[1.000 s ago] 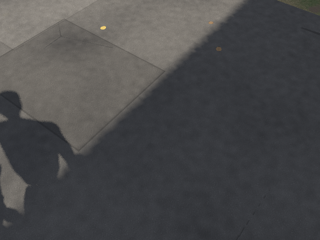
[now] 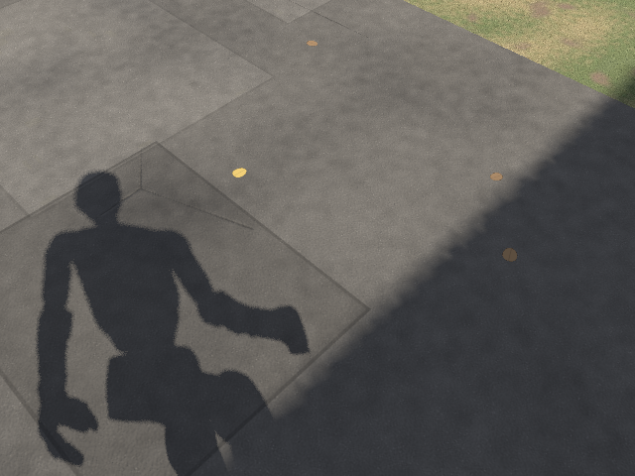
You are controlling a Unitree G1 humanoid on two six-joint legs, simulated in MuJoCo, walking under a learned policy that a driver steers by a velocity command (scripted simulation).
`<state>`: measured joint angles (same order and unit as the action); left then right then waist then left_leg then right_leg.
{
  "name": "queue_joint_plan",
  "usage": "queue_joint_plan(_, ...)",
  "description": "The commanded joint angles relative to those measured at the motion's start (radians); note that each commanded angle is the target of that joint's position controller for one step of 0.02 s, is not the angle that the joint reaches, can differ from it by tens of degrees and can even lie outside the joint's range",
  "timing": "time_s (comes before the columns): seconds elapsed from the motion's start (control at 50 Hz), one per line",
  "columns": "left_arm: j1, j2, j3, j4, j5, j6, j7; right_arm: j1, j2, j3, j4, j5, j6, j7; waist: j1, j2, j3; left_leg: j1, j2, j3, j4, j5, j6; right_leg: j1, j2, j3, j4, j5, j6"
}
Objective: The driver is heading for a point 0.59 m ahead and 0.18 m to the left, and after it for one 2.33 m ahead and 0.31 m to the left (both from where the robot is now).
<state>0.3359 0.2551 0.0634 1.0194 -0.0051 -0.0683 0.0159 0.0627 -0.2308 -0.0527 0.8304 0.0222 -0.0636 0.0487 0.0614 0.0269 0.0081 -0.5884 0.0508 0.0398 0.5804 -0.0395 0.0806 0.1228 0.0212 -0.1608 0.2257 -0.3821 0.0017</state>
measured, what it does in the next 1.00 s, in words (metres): walks ahead, turning left: left foot, then right foot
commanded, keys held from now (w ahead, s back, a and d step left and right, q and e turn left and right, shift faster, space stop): w+q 0.70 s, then q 0.14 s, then e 0.16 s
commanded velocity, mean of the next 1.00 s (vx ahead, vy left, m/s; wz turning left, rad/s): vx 0.43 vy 0.00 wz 0.50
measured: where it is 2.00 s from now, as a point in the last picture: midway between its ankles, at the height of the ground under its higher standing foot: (287, 419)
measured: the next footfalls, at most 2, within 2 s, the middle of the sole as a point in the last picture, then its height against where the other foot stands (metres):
left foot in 0.04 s outside the picture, level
right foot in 0.52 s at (374, 463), level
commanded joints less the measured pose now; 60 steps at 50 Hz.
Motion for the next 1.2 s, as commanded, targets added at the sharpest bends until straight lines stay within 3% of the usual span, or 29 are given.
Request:
queue_joint_plan(0.02,-0.035,0.193,0.039,-0.058,-0.004,0.019,0.017,0.109,-0.150,-0.056,-0.054,-0.001,-0.011,0.011,-0.133,-0.107,-0.069,0.219,-0.094,0.079,-0.025,-0.081,0.062,-0.021,-0.270,-0.003,0.339,1.094,-0.098)
queue_joint_plan(0.04,-0.033,0.182,0.032,-0.077,0.002,0.019,0.023,0.276,-0.222,-0.090,-0.017,0.000,-0.007,-0.001,-0.203,-0.056,-0.163,0.505,-0.059,-0.029,-0.045,-0.050,0.109,-0.204,-0.229,-0.016,0.597,0.953,-0.060)
queue_joint_plan(0.06,0.050,0.062,-0.009,-0.124,0.027,-0.008,0.005,0.363,-0.335,-0.118,-0.009,0.000,-0.004,-0.014,-0.155,0.181,-0.289,0.906,0.202,-0.534,-0.090,-0.159,0.287,-0.653,-0.060,-0.001,1.001,0.321,0.009)
queue_joint_plan(0.08,0.016,0.070,-0.015,-0.129,0.011,-0.054,-0.013,0.377,-0.286,-0.095,-0.018,-0.001,-0.008,-0.015,-0.159,0.172,-0.389,1.017,0.302,-0.876,-0.267,-0.218,0.348,-0.837,0.036,0.203,1.158,-0.183,0.005)
queue_joint_plan(0.1,-0.086,0.141,0.006,-0.159,-0.029,-0.083,-0.026,0.348,-0.224,-0.077,-0.019,-0.011,-0.011,-0.017,-0.179,0.123,-0.280,0.953,0.262,-0.729,-0.277,-0.200,0.282,-0.934,-0.031,0.264,1.188,-0.124,-0.024)
queue_joint_plan(0.12,-0.136,0.141,0.005,-0.174,-0.035,-0.096,-0.026,0.279,-0.191,-0.067,-0.036,-0.010,-0.016,-0.020,-0.153,0.050,-0.181,0.805,0.220,-0.584,-0.281,-0.128,0.245,-0.929,-0.078,0.249,1.122,-0.035,-0.040)
queue_joint_plan(0.16,-0.142,0.144,0.021,-0.169,-0.002,-0.081,-0.011,0.162,-0.139,-0.049,-0.073,-0.019,-0.017,-0.021,-0.071,-0.017,-0.078,0.524,0.151,-0.416,-0.325,0.030,0.207,-0.791,-0.141,0.241,0.956,0.053,-0.028)
queue_joint_plan(0.22,-0.132,0.108,0.024,-0.186,0.015,-0.043,-0.004,0.157,-0.164,-0.053,-0.088,-0.016,-0.019,-0.034,-0.036,0.015,-0.052,0.374,0.110,-0.342,-0.373,0.105,0.216,-0.712,-0.140,0.222,0.822,0.110,0.018)
queue_joint_plan(0.34,-0.352,0.069,0.008,-0.266,0.011,-0.044,-0.010,0.248,-0.197,-0.064,-0.076,-0.004,-0.009,-0.063,-0.109,0.054,-0.001,0.310,0.038,-0.274,-0.367,-0.013,0.144,-0.659,-0.060,0.204,0.381,0.461,0.052)
queue_joint_plan(0.44,-0.410,0.120,0.017,-0.309,-0.004,-0.062,-0.029,0.297,-0.189,-0.064,-0.060,0.003,0.004,-0.070,-0.121,0.073,-0.003,0.423,0.089,-0.393,-0.264,-0.077,0.122,-0.613,-0.036,0.244,0.254,0.426,0.031)
queue_joint_plan(0.5,-0.283,0.160,0.036,-0.283,-0.003,-0.080,-0.032,0.272,-0.174,-0.060,-0.080,-0.004,0.014,-0.075,-0.046,0.104,-0.046,0.448,0.069,-0.439,-0.132,-0.008,0.089,-0.439,-0.027,0.220,0.195,0.328,-0.017)
queue_joint_plan(0.52,-0.160,0.198,0.050,-0.263,0.013,-0.086,-0.026,0.261,-0.129,-0.043,-0.097,-0.010,0.011,-0.070,0.013,0.071,-0.147,0.382,0.014,-0.390,0.044,-0.002,0.057,-0.228,-0.105,0.277,0.217,0.319,-0.064)
queue_joint_plan(0.54,-0.014,0.278,0.071,-0.249,0.029,-0.083,-0.018,0.336,-0.075,-0.027,-0.119,-0.004,0.005,-0.069,0.025,-0.117,-0.300,0.113,-0.108,-0.260,0.372,-0.210,-0.014,0.135,-0.320,0.561,0.214,0.235,-0.174)
queue_joint_plan(0.56,0.040,0.279,0.074,-0.218,0.011,-0.065,-0.026,0.411,-0.084,-0.018,-0.139,0.013,-0.003,-0.069,-0.002,-0.386,-0.365,-0.135,-0.128,-0.201,0.610,-0.574,-0.042,0.269,-0.463,0.933,0.110,0.009,-0.266)
queue_joint_plan(0.58,-0.010,0.186,0.049,-0.245,-0.001,-0.060,-0.027,0.368,-0.183,-0.040,-0.123,0.020,0.000,-0.069,0.014,-0.243,-0.239,-0.218,-0.061,-0.231,0.712,-0.516,-0.048,0.171,-0.433,0.874,0.078,-0.129,-0.233)
queue_joint_plan(0.6,-0.059,0.144,0.037,-0.257,0.002,-0.050,-0.024,0.279,-0.206,-0.047,-0.138,0.012,0.006,-0.068,0.021,-0.150,-0.132,-0.224,-0.024,-0.194,0.726,-0.431,-0.051,0.040,-0.392,0.714,0.068,-0.080,-0.191)
queue_joint_plan(0.62,-0.109,0.128,0.029,-0.259,0.010,-0.044,-0.024,0.236,-0.194,-0.048,-0.150,0.002,0.010,-0.067,0.000,-0.102,-0.059,-0.190,0.008,-0.176,0.688,-0.364,-0.054,-0.089,-0.349,0.599,0.039,0.031,-0.176)
queue_joint_plan(0.66,-0.151,0.104,0.020,-0.250,0.019,-0.044,-0.021,0.233,-0.158,-0.051,-0.161,0.003,0.021,-0.058,-0.040,-0.136,-0.008,-0.116,0.059,-0.168,0.618,-0.295,-0.052,-0.223,-0.293,0.449,-0.013,0.162,-0.162)
queue_joint_plan(0.78,-0.171,0.164,0.042,-0.228,0.013,-0.044,-0.010,0.179,-0.104,-0.038,-0.219,-0.006,0.038,-0.052,-0.065,-0.106,0.001,-0.097,0.059,-0.102,0.386,-0.120,-0.094,-0.250,-0.270,0.155,-0.022,0.729,-0.185)
queue_joint_plan(0.88,-0.109,0.188,0.042,-0.203,-0.009,-0.009,0.003,0.043,-0.073,-0.026,-0.269,-0.012,0.033,-0.016,-0.009,-0.103,-0.022,0.057,0.001,-0.028,0.091,0.053,-0.073,-0.221,-0.248,0.051,0.035,0.767,-0.157)
queue_joint_plan(0.94,-0.104,0.212,0.043,-0.180,-0.034,0.001,-0.007,0.067,-0.102,-0.036,-0.273,-0.024,0.024,-0.009,-0.050,-0.117,-0.044,0.150,-0.036,-0.028,-0.029,-0.021,-0.023,-0.158,-0.275,0.099,0.135,0.832,-0.146)
queue_joint_plan(0.98,-0.092,0.181,0.028,-0.163,-0.033,-0.001,-0.017,0.208,-0.173,-0.064,-0.217,-0.043,0.015,-0.026,-0.129,-0.067,-0.121,0.418,-0.049,-0.015,-0.181,0.256,0.025,-0.206,-0.196,0.077,0.345,0.794,-0.083)
queue_joint_plan(1.0,-0.080,0.120,0.001,-0.191,0.009,-0.010,-0.022,0.305,-0.256,-0.075,-0.208,-0.072,0.015,-0.045,-0.149,0.053,-0.259,0.701,0.166,-0.210,-0.070,0.803,0.093,-0.393,-0.129,0.055,0.589,0.413,-0.024)
queue_joint_plan(1.02,0.073,0.034,-0.036,-0.166,0.013,-0.008,-0.038,0.252,-0.228,-0.047,-0.227,-0.089,0.019,-0.052,-0.068,0.219,-0.428,0.899,0.424,-0.469,-0.032,1.040,0.295,-0.582,-0.043,0.174,0.852,-0.347,0.038)
queue_joint_plan(1.04,0.046,0.138,-0.008,-0.136,-0.020,0.010,-0.039,0.247,-0.169,-0.037,-0.227,-0.063,0.029,-0.042,-0.114,0.126,-0.464,0.810,0.375,-0.423,-0.069,0.846,0.282,-0.574,-0.074,0.280,0.905,-0.372,0.050)
queue_joint_plan(1.06,-0.038,0.166,0.002,-0.167,-0.039,0.023,-0.037,0.188,-0.157,-0.031,-0.221,-0.044,0.031,-0.037,-0.106,0.108,-0.328,0.726,0.313,-0.330,-0.110,0.675,0.233,-0.651,-0.093,0.254,0.910,-0.352,0.054)
queue_joint_plan(1.08,-0.074,0.148,0.001,-0.167,-0.031,0.040,-0.022,0.132,-0.147,-0.027,-0.211,-0.036,0.031,-0.038,-0.084,0.060,-0.242,0.628,0.272,-0.284,-0.154,0.494,0.187,-0.678,-0.115,0.238,0.874,-0.301,0.060)
queue_joint_plan(1.12,-0.051,0.150,0.012,-0.157,-0.014,0.085,0.004,0.043,-0.157,-0.032,-0.203,-0.046,0.034,-0.045,-0.032,0.087,-0.140,0.381,0.232,-0.196,-0.253,0.272,0.159,-0.570,-0.118,0.207,0.842,-0.177,0.091)
queue_joint_plan(1.2,-0.035,0.126,0.024,-0.179,-0.008,0.120,0.029,-0.006,-0.164,-0.045,-0.184,-0.051,0.036,-0.073,-0.018,0.108,-0.111,0.276,0.242,-0.106,-0.328,0.031,0.171,-0.539,-0.109,0.165,0.835,-0.064,0.089)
